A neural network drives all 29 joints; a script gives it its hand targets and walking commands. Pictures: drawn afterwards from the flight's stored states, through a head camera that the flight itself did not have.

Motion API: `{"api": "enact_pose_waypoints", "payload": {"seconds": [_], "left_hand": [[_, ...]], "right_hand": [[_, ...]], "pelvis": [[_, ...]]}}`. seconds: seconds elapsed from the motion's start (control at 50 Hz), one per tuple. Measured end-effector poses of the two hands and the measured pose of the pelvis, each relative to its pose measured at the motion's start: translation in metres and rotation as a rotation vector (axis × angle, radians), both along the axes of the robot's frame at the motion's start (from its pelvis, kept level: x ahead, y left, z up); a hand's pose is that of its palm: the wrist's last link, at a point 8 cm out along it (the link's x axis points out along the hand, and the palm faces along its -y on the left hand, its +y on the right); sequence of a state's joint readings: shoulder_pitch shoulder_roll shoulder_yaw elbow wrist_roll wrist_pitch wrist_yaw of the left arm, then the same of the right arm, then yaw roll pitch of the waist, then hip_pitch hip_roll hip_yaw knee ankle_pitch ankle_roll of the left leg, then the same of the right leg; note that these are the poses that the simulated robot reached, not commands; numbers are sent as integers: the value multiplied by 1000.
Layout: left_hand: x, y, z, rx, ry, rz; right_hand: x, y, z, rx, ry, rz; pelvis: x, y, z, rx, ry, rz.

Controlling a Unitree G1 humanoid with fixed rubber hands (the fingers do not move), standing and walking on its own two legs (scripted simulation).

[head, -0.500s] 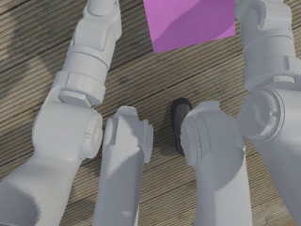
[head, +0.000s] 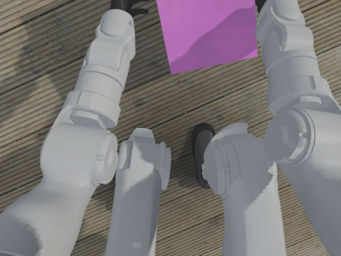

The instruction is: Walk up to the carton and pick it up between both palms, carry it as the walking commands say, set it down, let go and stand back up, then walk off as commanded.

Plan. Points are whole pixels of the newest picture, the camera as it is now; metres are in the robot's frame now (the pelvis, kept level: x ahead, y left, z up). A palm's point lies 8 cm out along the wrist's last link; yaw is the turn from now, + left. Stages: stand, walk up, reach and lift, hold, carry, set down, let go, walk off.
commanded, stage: set down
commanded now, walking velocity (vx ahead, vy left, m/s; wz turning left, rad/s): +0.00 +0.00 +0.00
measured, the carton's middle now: (196, 1) +0.55 -0.08 -0.25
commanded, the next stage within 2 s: none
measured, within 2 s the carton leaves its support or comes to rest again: rests again in 1.16 s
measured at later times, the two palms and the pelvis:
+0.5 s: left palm (125, 11) +0.52 +0.06 -0.20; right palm out of the picture +0.54 -0.19 -0.17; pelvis -0.01 -0.01 -0.01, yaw +0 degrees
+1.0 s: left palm (128, 11) +0.52 +0.06 -0.20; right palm out of the picture +0.53 -0.20 -0.17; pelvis +0.00 +0.00 -0.02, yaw +0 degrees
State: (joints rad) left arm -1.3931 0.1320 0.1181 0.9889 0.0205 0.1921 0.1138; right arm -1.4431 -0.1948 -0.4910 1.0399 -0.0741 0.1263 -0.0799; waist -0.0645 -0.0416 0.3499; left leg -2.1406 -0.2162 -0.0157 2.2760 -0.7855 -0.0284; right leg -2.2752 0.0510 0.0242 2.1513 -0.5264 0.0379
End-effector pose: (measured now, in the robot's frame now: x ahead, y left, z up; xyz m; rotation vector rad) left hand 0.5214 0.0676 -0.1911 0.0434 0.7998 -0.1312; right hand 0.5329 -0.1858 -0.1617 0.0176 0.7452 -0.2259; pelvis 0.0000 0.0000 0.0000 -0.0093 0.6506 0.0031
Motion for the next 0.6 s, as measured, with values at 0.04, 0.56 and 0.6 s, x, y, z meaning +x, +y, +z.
{"api": "enact_pose_waypoints", "payload": {"seconds": [0.04,0.56,0.6], "left_hand": [[1,-1,-2,-12,-4,3],[3,-3,-7,-36,-31,-15],[3,-4,-7,-44,-32,-17]], "right_hand": [[1,-1,-1,-3,5,3],[3,-7,-6,-6,11,19],[3,-8,-7,-8,13,20]], "pelvis": [[1,-2,-1,1,2,0],[-4,-8,-12,0,-51,8],[-3,-7,-13,-1,-50,10]]}}
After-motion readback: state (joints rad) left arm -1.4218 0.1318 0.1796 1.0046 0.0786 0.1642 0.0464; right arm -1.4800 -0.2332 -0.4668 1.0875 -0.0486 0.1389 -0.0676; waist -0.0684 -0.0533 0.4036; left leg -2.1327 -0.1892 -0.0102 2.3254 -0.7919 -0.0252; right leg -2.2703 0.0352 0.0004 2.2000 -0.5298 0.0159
